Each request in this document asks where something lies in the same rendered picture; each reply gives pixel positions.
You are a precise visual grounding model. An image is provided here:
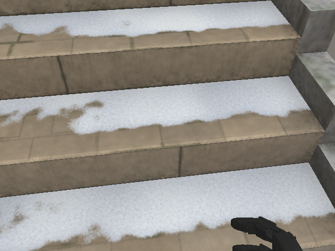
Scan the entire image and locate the right robot hand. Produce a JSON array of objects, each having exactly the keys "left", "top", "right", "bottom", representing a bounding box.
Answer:
[{"left": 231, "top": 216, "right": 303, "bottom": 251}]

